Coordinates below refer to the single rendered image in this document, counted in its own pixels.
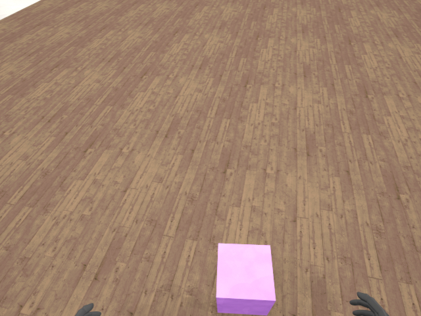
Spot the carton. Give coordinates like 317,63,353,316
216,244,276,315

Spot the robot right hand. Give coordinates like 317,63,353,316
349,292,389,316

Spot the robot left hand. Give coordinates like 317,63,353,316
75,303,101,316

